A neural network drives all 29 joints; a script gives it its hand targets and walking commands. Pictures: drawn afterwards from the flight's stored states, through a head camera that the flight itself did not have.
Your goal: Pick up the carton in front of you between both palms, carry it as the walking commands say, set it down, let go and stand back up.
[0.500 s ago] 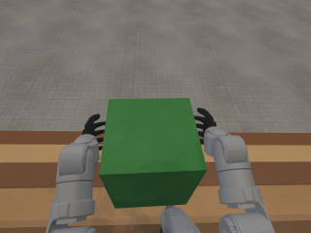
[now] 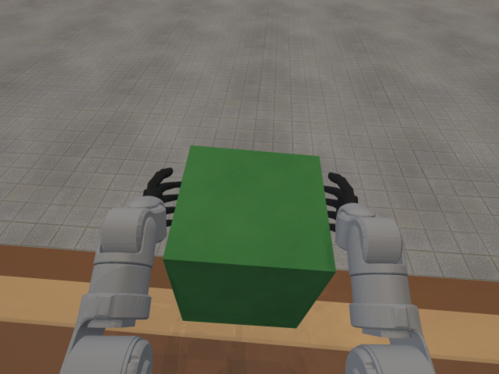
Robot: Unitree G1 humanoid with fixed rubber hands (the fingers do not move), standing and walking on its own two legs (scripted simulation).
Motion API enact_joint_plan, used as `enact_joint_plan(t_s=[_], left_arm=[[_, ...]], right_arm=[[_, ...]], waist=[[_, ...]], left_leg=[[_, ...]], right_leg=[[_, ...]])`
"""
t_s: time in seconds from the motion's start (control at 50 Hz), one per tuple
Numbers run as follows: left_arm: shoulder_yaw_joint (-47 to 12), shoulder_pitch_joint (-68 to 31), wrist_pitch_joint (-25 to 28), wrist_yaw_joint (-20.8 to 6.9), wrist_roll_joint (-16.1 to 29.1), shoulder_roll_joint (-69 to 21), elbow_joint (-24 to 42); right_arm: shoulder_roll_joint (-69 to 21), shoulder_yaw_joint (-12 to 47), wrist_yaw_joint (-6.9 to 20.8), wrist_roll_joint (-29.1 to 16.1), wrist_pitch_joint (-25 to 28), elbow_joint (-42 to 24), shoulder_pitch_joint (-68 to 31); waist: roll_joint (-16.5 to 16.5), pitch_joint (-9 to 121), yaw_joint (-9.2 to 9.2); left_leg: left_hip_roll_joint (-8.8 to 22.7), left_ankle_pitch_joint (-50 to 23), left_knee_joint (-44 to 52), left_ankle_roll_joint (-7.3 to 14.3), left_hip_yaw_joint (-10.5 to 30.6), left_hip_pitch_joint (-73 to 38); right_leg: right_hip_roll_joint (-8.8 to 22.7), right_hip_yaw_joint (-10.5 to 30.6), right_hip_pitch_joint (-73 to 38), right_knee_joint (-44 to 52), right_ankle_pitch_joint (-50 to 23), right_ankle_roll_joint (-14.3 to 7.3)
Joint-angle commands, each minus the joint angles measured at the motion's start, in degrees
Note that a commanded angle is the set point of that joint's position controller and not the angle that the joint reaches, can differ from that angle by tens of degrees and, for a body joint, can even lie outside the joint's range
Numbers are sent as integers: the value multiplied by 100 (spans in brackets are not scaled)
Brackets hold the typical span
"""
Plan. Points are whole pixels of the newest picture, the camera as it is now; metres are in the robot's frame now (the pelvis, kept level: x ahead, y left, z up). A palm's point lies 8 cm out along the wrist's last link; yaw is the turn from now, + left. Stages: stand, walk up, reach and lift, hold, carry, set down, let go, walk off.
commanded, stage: carry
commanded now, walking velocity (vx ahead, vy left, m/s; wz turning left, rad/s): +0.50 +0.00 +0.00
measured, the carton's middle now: (247, 243) +0.34 +0.00 +0.03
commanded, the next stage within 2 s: none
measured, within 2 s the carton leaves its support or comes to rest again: neither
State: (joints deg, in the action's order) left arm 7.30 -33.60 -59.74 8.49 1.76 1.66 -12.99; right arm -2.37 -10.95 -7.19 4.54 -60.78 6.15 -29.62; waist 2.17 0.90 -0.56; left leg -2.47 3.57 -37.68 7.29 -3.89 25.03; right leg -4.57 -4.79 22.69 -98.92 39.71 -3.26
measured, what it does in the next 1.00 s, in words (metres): goes down: right foot 0.16 m lower, then left foot 0.16 m lower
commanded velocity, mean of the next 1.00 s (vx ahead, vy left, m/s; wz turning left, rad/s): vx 0.50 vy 0.00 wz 0.00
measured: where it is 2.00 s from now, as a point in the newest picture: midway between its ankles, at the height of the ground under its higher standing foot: (245, 216)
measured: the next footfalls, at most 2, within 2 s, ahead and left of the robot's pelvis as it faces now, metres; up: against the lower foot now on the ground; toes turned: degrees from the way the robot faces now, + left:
right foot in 0.34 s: +0.41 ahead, -0.06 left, -0.16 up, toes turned +0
left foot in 0.70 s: +0.72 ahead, +0.07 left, -0.33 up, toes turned +1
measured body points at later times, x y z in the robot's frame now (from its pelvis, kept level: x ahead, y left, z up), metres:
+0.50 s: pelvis +0.40 -0.02 -0.21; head +0.40 -0.01 +0.24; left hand +0.73 +0.17 -0.14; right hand +0.77 -0.13 -0.13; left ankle +0.44 +0.11 -0.83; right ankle +0.37 -0.06 -0.89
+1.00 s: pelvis +0.81 +0.00 -0.43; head +0.83 +0.00 +0.02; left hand +1.17 +0.12 -0.37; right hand +1.16 -0.18 -0.35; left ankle +0.68 +0.06 -1.05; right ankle +0.96 -0.11 -1.13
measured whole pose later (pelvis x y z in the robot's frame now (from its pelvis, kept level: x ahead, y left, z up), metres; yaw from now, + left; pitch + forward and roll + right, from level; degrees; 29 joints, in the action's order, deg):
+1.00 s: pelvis +0.81 +0.00 -0.43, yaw +0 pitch +1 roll +2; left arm 12.6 -26.5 -60.5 6.5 -4.0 -1.3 -5.3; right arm 0.5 -5.0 -10.8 -3.5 -58.1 14.4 -33.9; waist -2.5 -0.4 -6.9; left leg -5.7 49.4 -69.9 5.7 -5.1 20.1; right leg 0.5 0.6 36.2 -40.3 -18.6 -2.9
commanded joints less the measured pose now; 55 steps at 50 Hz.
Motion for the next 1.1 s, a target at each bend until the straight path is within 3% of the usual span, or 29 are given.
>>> enact_joint_plan(t_s=[0.0,0.04,0.08,0.12,0.16,0.24,0.28,0.3,0.32,0.34,0.36,0.44,0.48,0.54,0.6,0.66,0.68,0.7,0.72,0.74,0.78,0.84,0.88,0.96,1.0,1.02,1.04,1.06,1.08], left_arm=[[-2884,-2960,14,-1332,1587,-5949,457],[-2682,-2914,54,-1302,1295,-5915,519],[-2695,-3245,195,-1324,1214,-5943,795],[-2850,-3410,296,-1358,1311,-6063,1063],[-3045,-3376,387,-1338,1381,-6195,1155],[-3450,-3423,391,-1225,1508,-6029,1765],[-3614,-3277,316,-1201,1552,-5861,1859],[-3591,-3114,285,-1216,1575,-5713,1829],[-3572,-2993,224,-1269,1623,-5567,1715],[-3575,-2976,137,-1303,1736,-5434,1383],[-3684,-3128,90,-1329,1971,-5473,1225],[-4078,-4320,160,-1500,2777,-6491,1334],[-4106,-4586,263,-1579,2886,-6801,1211],[-3941,-4457,341,-1603,2896,-6984,1200],[-3698,-4007,353,-1547,2657,-6785,1168],[-3488,-3369,228,-1459,2269,-6468,934],[-3337,-3368,180,-1403,2069,-6300,818],[-3088,-3177,36,-1358,1831,-6119,606],[-2670,-2786,-21,-1275,1484,-5669,311],[-2444,-2627,-29,-1250,1220,-5381,324],[-2366,-2924,45,-1268,1019,-5437,460],[-2451,-3501,210,-1355,1088,-5659,808],[-2714,-3559,291,-1349,1202,-5902,1013],[-3231,-3833,269,-1219,1487,-5865,1792],[-3451,-3638,214,-1208,1550,-5798,1885],[-3453,-3436,171,-1242,1606,-5693,1833],[-3415,-3297,106,-1296,1656,-5550,1590],[-3524,-3115,41,-1295,1801,-5486,1126],[-3601,-3157,35,-1282,1967,-5567,1060]], right_arm=[[-5567,3867,1302,-2448,16,-41,-3389],[-5952,4145,1414,-2965,146,-166,-3994],[-6467,4397,1494,-3264,291,-377,-4656],[-6664,4444,1489,-3429,389,-478,-4735],[-6747,4413,1457,-3384,453,-493,-4400],[-6428,4238,1420,-3127,510,-425,-3674],[-6202,4204,1395,-2930,488,-341,-3314],[-6092,4168,1375,-2827,439,-364,-3213],[-5882,4051,1333,-2665,415,-358,-3258],[-5616,3768,1278,-2414,293,-231,-3216],[-5172,3408,1198,-2135,196,-14,-2875],[-4897,2806,1142,-1447,237,139,-2998],[-5139,2836,1204,-1504,354,64,-3288],[-5471,3223,1211,-1674,441,-149,-3439],[-5544,3591,1148,-1975,337,-739,-3927],[-5390,3832,1128,-2160,172,-708,-3533],[-5390,3855,1183,-2287,106,-576,-3543],[-5246,3821,1198,-2345,34,-213,-3348],[-5274,3890,1238,-2493,-9,-185,-3569],[-5517,4070,1296,-2820,35,-219,-3900],[-5985,4266,1401,-3220,145,-177,-4475],[-6630,4393,1451,-3602,315,-304,-5082],[-6726,4353,1447,-3571,365,-351,-4893],[-6526,4120,1419,-3289,412,-274,-4050],[-6372,4084,1382,-3027,378,-207,-3502],[-6251,4018,1361,-2887,347,-327,-3402],[-6044,3883,1323,-2703,313,-230,-3493],[-5610,3556,1257,-2423,155,-85,-3278],[-5253,3276,1177,-2166,65,140,-2948]], waist=[[600,2355,-369],[242,2533,-342],[-457,2121,-177],[1,2319,-195],[-175,2284,-487],[448,1891,-489],[786,2625,485],[-94,2611,1182],[-1030,2015,1567],[-1476,1922,976],[-1112,2237,538],[238,2044,503],[-319,2083,469],[196,1890,666],[-993,1581,611],[-279,2270,-986],[592,1747,-1419],[866,1880,-689],[562,2261,-235],[281,2480,-416],[-634,2228,-293],[-230,2158,-277],[-471,2073,-518],[502,2006,-467],[609,2717,577],[-576,2618,1260],[-1222,1929,1307],[-1487,2141,599],[-1020,2354,709]], left_leg=[[1635,-2915,-283,747,2802,-4201],[1882,-731,-338,1072,3763,-3555],[1811,-1306,-144,1236,3619,-1979],[1800,-2094,-524,1026,3176,-1681],[730,-779,-1696,318,2070,-2037],[186,252,-2004,229,948,-377],[517,-1467,-3742,-175,243,-376],[467,-2428,-5222,-461,-38,195],[-173,963,-7556,-647,-218,1095],[-546,3766,-7806,-669,344,2628],[-270,3353,-6996,-540,824,3318],[310,1969,-3385,-691,1000,2737],[371,736,-3795,-533,678,2136],[68,-2381,-1127,-532,221,1320],[-155,-2696,187,-434,-313,-830],[79,-2383,282,102,-128,-3329],[540,-2130,1058,513,321,-3312],[1192,-4340,-359,572,1743,-4046],[1708,-4128,-440,536,2726,-4447],[1942,-1896,-352,988,3544,-4285],[2087,-903,-215,1456,4020,-2675],[1858,-1483,-384,1028,3394,-1131],[831,407,-1334,525,2214,-1270],[349,901,-1929,248,757,7],[679,-1333,-3899,-146,186,-278],[442,-1232,-5743,-452,-108,453],[-271,2854,-7415,-535,-232,1333],[-314,3685,-7228,-602,443,2824],[-92,3427,-6458,-571,724,3503]], right_leg=[[214,1052,3305,-357,-316,120],[505,1367,3687,664,-1020,50],[515,1122,2682,2641,-1596,238],[494,763,2264,2129,-2749,98],[380,532,2471,3942,-4783,34],[-49,-230,-304,6459,-6353,56],[13,-369,-1814,5936,-6631,-306],[21,-487,-2766,6501,-6085,-399],[599,254,-2953,7103,-6075,-849],[1196,1679,-3822,5688,-8139,-775],[1825,2977,-4178,5836,-7414,-1186],[1976,4040,-1950,5956,-5394,-1708],[1911,3540,-1547,5526,-5912,-1284],[619,1936,-869,4406,-3358,-752],[392,1010,223,4234,-3096,-574],[599,176,928,438,-5536,162],[-72,-109,1625,-1562,-1604,264],[-255,502,2928,-1298,-97,238],[160,1077,3376,-438,-464,127],[356,1456,3889,216,-1121,14],[546,1489,3380,1738,-1282,168],[528,757,1922,2253,-3075,148],[495,648,2006,4368,-5427,92],[3,-315,-815,6245,-6690,55],[242,-287,-2142,6329,-6376,-271],[281,-398,-3031,6811,-5914,-424],[787,374,-3006,7031,-6375,-620],[1469,2249,-4080,5750,-8477,-954],[1903,3463,-4267,5805,-7225,-1466]])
